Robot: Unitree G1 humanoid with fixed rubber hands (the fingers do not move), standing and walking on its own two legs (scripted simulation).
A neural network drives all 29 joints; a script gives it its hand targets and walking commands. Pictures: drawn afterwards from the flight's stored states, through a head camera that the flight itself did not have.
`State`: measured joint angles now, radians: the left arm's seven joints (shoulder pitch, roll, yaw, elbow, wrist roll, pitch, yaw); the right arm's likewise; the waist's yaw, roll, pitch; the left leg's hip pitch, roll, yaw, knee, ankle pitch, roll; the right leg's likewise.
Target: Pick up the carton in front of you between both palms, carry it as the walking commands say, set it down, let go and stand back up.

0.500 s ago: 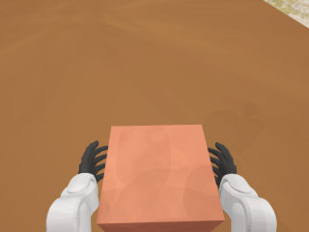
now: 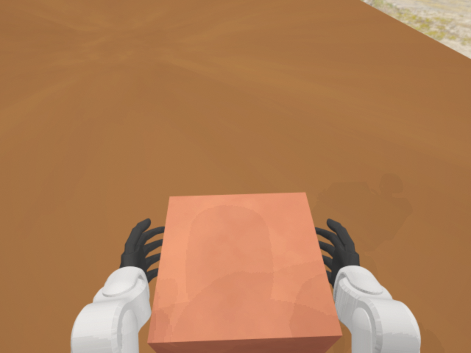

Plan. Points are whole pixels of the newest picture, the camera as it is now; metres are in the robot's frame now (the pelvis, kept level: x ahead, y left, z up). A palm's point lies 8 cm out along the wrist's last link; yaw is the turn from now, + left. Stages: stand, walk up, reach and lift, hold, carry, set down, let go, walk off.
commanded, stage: carry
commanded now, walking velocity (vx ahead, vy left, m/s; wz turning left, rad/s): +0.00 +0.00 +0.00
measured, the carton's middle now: (240, 290) +0.23 +0.00 +0.02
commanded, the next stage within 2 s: hold in 0.88 s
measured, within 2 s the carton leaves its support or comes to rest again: neither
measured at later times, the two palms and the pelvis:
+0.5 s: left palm (141, 288) +0.22 +0.15 +0.06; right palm (342, 286) +0.22 -0.15 +0.06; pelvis -0.04 +0.00 +0.00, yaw +0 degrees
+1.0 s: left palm (148, 281) +0.24 +0.15 +0.04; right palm (335, 277) +0.24 -0.15 +0.05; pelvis -0.04 -0.01 +0.01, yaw +0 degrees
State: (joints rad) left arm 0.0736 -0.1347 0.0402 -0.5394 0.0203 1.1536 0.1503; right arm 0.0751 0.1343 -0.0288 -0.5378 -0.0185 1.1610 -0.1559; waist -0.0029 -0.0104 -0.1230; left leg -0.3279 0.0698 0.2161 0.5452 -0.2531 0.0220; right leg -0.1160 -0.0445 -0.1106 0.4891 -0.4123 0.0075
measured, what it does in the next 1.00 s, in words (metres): stands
